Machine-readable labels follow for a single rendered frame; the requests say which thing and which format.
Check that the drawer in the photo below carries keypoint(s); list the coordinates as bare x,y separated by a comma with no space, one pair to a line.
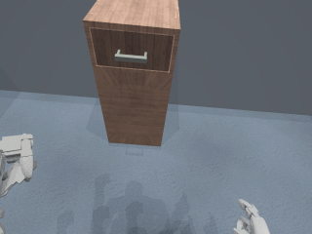
158,47

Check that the handle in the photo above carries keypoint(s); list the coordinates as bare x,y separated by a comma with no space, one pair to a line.
130,58

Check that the robot left hand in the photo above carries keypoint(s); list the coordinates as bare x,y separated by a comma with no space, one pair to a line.
17,150

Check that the cabinet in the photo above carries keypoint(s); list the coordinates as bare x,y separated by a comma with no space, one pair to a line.
134,102

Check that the robot right hand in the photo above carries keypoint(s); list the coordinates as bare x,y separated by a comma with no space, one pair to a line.
256,225

